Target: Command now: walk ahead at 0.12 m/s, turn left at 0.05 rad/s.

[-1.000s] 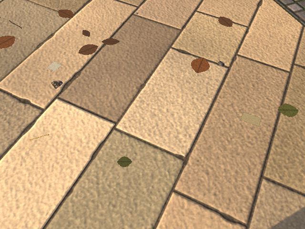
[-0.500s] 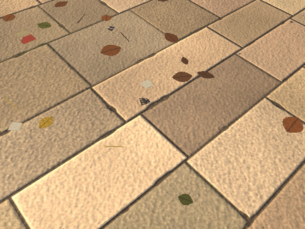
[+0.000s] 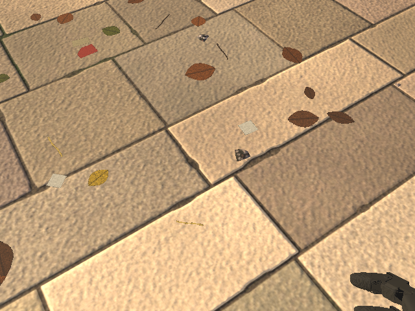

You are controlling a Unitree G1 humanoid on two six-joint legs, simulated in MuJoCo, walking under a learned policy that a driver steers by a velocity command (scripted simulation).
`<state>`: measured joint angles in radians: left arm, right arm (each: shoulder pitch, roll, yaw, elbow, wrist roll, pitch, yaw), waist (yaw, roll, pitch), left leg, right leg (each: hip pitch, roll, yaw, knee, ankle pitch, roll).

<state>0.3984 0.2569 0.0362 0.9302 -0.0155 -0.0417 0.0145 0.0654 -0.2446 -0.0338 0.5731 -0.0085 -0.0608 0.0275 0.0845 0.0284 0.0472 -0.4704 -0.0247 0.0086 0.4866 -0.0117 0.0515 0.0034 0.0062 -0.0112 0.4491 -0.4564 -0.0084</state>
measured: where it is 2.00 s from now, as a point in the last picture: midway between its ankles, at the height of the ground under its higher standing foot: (217, 157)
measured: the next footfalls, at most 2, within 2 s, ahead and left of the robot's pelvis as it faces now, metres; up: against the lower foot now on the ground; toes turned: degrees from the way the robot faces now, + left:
right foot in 0.28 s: +0.10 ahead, -0.15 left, +0.00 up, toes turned +0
left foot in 1.04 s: +0.32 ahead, +0.16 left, +0.00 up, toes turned +4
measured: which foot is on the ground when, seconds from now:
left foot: down 0.00-0.74, up 0.76-1.00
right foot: down 0.00-0.00, up 0.02-0.26, down 0.28-1.00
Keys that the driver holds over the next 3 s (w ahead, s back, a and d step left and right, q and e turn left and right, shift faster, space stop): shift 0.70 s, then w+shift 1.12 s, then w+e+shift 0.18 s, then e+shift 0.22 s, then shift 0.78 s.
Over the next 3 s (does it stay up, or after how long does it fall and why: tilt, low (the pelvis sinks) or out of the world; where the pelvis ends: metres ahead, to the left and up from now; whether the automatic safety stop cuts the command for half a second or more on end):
stays up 1.38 0.08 0.01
